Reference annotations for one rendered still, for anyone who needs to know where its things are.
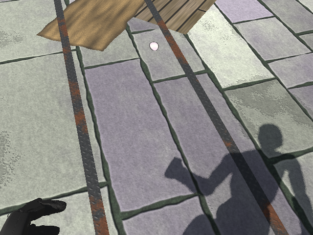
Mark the left robot hand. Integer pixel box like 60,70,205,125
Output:
0,198,67,235

